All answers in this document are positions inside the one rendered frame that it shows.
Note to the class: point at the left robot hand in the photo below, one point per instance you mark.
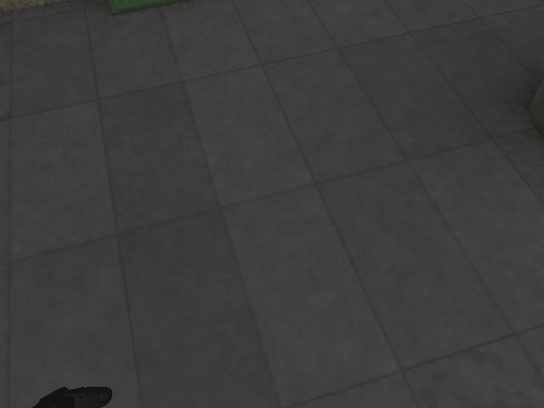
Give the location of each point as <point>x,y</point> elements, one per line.
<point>89,397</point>

